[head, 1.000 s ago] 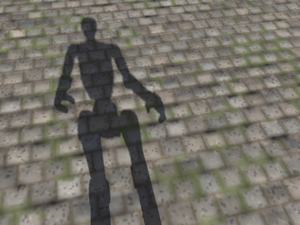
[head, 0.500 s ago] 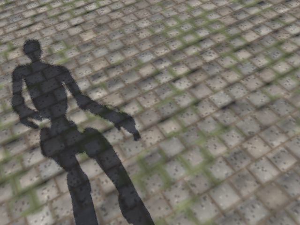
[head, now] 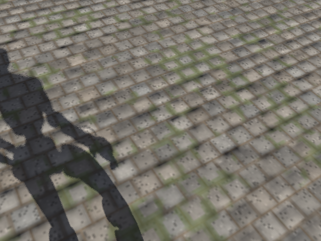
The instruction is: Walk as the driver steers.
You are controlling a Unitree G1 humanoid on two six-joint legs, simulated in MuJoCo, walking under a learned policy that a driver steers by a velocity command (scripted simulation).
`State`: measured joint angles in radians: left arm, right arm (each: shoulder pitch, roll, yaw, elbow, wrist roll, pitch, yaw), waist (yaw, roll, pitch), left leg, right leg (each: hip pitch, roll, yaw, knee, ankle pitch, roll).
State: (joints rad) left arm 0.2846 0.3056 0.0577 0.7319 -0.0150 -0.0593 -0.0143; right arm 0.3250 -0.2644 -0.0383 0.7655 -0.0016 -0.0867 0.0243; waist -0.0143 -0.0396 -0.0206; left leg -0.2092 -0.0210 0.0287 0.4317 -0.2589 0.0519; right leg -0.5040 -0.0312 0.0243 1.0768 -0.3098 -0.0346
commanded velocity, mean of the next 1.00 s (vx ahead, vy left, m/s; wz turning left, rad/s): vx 0.49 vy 0.00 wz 0.22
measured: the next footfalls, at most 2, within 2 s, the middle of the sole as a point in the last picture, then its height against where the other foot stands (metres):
right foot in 0.34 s outside the picture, level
left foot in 0.88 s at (130, 211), level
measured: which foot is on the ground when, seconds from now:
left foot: down 0.00-0.36, up 0.38-0.86, down 0.88-1.00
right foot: up 0.00-0.32, down 0.34-0.90, up 0.92-1.00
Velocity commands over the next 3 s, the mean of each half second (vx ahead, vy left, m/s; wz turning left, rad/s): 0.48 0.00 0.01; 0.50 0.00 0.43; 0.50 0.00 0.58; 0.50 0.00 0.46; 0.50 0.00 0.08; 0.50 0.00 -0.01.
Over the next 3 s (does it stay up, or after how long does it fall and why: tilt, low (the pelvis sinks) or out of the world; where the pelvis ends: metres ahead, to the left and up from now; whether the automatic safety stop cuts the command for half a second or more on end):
stays up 1.41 0.68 -0.02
